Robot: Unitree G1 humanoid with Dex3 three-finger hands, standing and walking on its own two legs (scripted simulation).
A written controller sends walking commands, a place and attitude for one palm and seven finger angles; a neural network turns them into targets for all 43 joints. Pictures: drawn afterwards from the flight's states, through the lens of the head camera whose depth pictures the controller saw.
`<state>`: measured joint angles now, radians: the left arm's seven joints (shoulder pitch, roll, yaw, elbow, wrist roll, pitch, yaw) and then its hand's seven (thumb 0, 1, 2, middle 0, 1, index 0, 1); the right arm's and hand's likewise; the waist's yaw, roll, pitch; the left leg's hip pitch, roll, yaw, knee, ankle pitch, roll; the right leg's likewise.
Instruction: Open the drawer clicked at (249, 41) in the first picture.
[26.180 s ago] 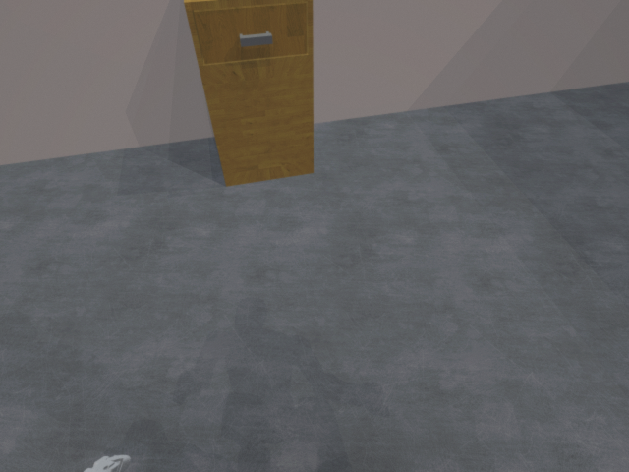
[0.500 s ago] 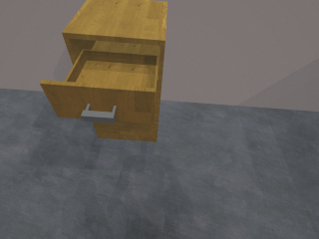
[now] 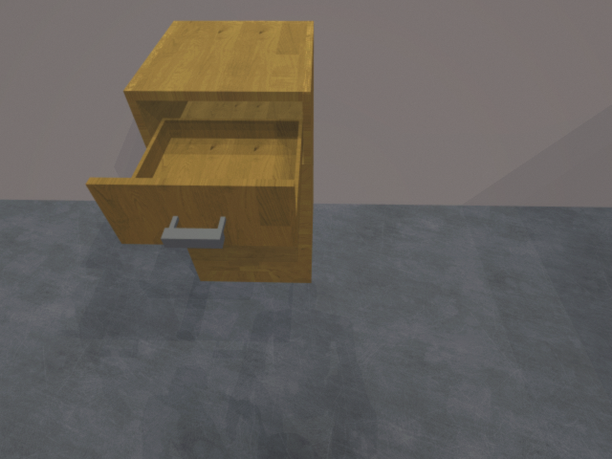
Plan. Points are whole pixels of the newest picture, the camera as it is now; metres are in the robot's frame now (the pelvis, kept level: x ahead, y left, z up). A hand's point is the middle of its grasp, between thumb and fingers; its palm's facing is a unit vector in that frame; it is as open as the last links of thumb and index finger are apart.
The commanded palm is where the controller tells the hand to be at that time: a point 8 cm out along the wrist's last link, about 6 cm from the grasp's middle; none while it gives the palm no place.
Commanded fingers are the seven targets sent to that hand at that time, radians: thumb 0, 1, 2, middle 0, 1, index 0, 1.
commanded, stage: let the arm hang, fingers relaxed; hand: left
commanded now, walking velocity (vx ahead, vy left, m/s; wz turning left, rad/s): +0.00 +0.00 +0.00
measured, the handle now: (196, 229) +0.54 +0.26 -0.08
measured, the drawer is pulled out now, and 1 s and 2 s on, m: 0.30 0.30 0.30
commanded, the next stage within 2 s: look to check the result in 0.24 s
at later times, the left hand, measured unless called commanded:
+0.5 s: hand out of the picture -0.01 +0.15 -0.17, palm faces +0.04 -0.98 -0.20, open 7.3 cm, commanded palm none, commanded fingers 0.00 0.90 0.90 -0.20 -0.30 -0.20 -0.30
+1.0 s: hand out of the picture +0.02 +0.15 -0.17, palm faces +0.04 -0.98 -0.21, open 7.3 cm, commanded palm none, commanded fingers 0.00 0.90 0.90 -0.20 -0.30 -0.20 -0.30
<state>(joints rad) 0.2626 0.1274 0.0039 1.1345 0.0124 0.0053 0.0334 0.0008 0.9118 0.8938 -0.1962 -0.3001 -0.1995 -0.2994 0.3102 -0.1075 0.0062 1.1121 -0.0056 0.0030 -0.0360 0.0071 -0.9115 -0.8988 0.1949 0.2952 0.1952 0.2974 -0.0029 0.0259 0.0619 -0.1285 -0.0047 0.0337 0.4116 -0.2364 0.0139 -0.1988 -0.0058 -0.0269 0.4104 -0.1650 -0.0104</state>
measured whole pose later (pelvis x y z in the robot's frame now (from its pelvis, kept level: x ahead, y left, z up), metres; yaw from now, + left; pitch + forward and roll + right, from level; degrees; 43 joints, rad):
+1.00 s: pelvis +0.01 -0.02 +0.00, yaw +0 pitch -2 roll +0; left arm 0.24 0.15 0.02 1.13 0.01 -0.01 0.04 0.00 0.91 0.89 -0.20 -0.30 -0.20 -0.30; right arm 0.30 -0.13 -0.01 1.12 -0.01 0.01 -0.04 0.01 -0.91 -0.90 0.19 0.30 0.19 0.30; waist -0.01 0.02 0.08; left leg -0.12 0.03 0.02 0.39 -0.23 -0.02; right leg -0.18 0.03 -0.04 0.38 -0.16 -0.05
